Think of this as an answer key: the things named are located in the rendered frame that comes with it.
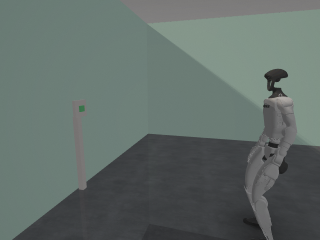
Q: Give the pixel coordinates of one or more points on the right robot hand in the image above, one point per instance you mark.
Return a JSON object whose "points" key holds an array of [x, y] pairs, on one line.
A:
{"points": [[252, 151]]}

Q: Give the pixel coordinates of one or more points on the left robot hand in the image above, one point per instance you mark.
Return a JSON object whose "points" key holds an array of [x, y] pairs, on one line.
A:
{"points": [[271, 171]]}

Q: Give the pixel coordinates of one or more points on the left robot forearm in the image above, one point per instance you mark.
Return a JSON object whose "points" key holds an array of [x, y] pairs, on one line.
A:
{"points": [[283, 146]]}

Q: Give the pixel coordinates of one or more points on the robot left shin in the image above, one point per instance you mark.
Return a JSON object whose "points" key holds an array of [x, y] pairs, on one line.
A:
{"points": [[263, 218]]}

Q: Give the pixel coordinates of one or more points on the right robot forearm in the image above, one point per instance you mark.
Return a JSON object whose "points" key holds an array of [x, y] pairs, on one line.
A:
{"points": [[262, 139]]}

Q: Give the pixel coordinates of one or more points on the left robot upper arm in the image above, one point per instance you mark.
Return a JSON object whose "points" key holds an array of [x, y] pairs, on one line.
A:
{"points": [[286, 106]]}

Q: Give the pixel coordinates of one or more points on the right robot foot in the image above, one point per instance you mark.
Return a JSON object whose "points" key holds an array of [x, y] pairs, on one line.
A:
{"points": [[251, 221]]}

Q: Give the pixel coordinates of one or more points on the button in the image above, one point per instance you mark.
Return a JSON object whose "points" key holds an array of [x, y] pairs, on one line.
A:
{"points": [[81, 108]]}

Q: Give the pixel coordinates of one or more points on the panel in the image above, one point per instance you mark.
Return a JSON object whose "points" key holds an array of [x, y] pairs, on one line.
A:
{"points": [[78, 139]]}

